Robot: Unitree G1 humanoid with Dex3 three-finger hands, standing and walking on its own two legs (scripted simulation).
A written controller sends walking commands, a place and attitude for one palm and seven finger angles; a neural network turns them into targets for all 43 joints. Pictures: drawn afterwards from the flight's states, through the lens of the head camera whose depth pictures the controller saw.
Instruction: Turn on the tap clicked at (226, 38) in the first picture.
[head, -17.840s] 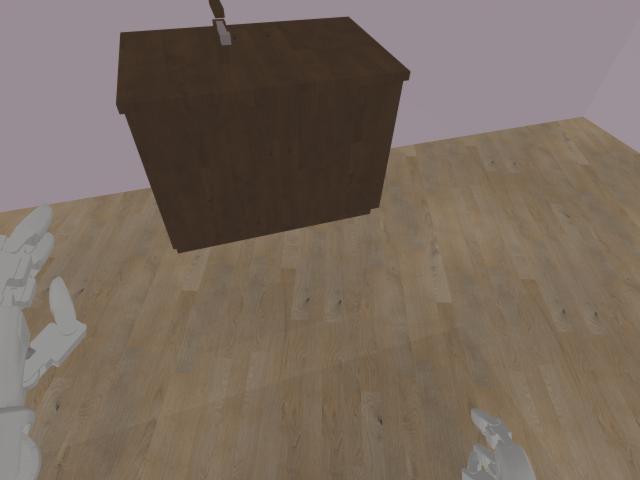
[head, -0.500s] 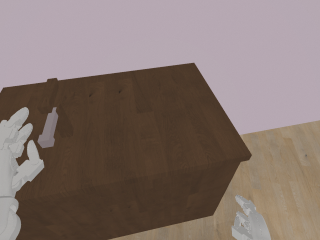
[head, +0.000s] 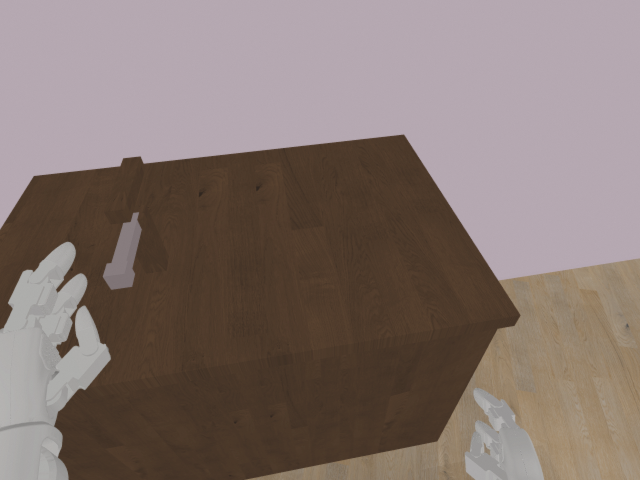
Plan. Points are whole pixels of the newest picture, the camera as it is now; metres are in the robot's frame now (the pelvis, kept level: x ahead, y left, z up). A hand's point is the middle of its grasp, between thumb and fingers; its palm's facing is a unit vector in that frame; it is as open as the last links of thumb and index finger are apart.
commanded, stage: turn the palm inward beside the body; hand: left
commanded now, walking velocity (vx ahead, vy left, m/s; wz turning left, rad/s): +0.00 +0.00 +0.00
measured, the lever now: (119, 275) +0.33 +0.33 +0.08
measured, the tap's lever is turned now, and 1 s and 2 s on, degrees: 0 0 0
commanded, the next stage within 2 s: reach beside the lever's end, fingers flat in 0.96 s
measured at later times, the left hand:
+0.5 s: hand (98, 375) +0.17 +0.24 +0.13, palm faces +0.47 -0.87 -0.14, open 7.4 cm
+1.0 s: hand (109, 367) +0.18 +0.23 +0.13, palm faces +0.48 -0.87 -0.12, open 7.4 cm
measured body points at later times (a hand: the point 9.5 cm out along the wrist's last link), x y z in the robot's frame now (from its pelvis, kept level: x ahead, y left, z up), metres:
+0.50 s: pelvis -0.01 +0.01 +0.00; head -0.02 -0.01 +0.45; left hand +0.14 +0.28 +0.14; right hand +0.19 -0.20 -0.07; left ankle +0.01 +0.14 -0.72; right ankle +0.01 -0.10 -0.72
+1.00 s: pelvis +0.00 +0.00 +0.00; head -0.02 -0.02 +0.45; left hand +0.15 +0.28 +0.14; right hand +0.20 -0.21 -0.07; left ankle +0.01 +0.14 -0.72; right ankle +0.01 -0.10 -0.72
